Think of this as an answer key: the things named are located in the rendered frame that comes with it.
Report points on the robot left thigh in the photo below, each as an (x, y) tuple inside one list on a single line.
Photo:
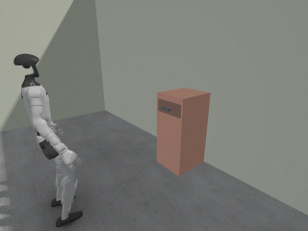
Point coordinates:
[(57, 168)]

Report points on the right robot forearm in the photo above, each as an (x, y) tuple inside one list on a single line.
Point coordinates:
[(46, 132)]

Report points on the robot right upper arm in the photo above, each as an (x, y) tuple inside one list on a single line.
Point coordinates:
[(35, 97)]

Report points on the left robot shin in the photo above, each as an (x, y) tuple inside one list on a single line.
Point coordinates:
[(58, 184)]

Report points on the handle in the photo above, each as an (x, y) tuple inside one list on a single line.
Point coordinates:
[(166, 109)]

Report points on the robot left hand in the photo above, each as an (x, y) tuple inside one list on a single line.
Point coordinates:
[(55, 127)]

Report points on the cabinet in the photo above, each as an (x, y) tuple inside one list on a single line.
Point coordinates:
[(181, 141)]

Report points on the robot right hand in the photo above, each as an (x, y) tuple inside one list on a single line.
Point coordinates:
[(69, 157)]

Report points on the drawer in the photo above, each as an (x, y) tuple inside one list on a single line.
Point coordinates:
[(176, 108)]

